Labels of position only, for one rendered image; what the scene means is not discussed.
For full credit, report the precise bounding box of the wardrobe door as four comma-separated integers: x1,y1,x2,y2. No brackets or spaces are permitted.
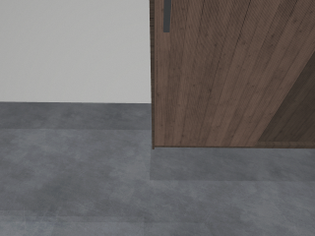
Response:
257,51,315,143
155,0,315,147

